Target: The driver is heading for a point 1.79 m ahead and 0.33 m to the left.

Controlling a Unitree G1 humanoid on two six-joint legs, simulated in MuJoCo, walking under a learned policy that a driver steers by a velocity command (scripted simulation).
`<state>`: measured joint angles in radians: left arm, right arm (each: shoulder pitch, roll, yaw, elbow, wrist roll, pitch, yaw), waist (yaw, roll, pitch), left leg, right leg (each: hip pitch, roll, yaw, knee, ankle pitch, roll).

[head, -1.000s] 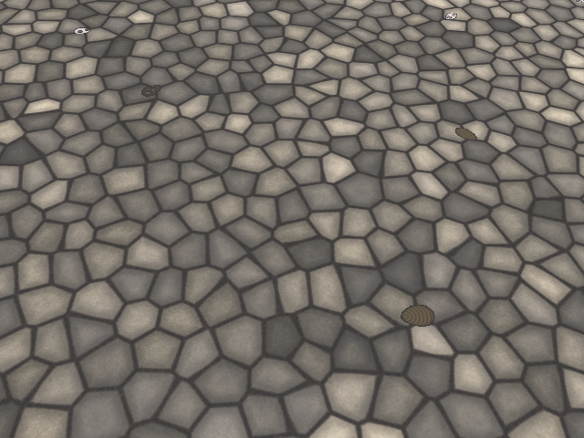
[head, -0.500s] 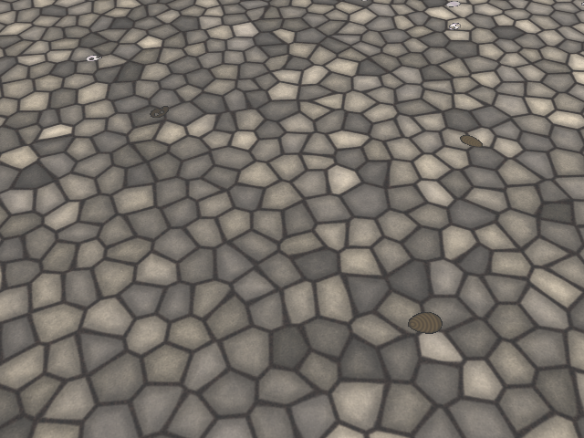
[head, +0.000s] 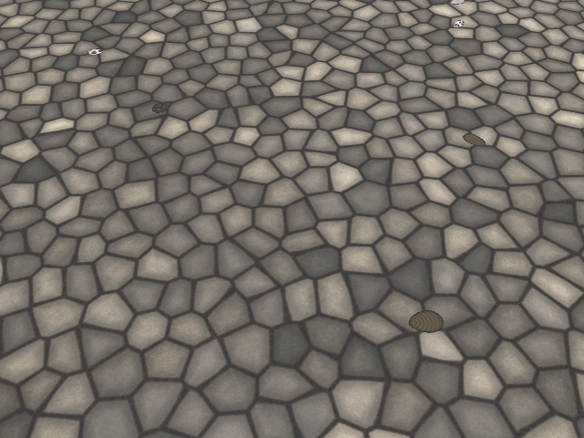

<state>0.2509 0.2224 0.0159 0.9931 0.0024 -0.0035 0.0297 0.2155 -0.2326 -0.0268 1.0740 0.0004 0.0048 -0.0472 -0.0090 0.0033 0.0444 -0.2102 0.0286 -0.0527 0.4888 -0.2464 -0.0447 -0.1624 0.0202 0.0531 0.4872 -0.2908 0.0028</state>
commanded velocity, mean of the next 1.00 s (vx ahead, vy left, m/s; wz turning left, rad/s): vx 0.15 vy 0.00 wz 0.00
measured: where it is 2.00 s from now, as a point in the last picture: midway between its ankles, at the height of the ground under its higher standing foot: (288, 371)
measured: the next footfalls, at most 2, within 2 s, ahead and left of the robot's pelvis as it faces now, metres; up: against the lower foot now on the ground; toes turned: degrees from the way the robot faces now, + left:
right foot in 1.18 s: +0.41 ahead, -0.11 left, +0.00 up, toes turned -1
left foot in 1.74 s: +0.68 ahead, +0.17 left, +0.00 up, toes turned +19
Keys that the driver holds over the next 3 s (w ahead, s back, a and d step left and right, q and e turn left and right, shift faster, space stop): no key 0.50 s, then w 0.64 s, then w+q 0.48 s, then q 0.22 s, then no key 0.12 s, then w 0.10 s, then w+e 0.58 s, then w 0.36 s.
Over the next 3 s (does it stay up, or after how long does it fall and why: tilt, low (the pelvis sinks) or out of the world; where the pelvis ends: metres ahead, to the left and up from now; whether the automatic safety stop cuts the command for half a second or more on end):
stays up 1.03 0.15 0.01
